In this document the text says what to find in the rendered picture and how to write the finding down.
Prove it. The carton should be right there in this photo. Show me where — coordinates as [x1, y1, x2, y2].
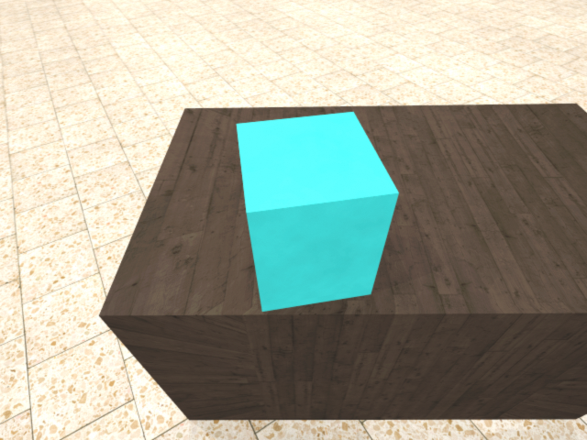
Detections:
[237, 112, 399, 312]

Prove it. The pedestal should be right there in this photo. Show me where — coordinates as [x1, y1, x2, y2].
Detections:
[99, 104, 587, 420]

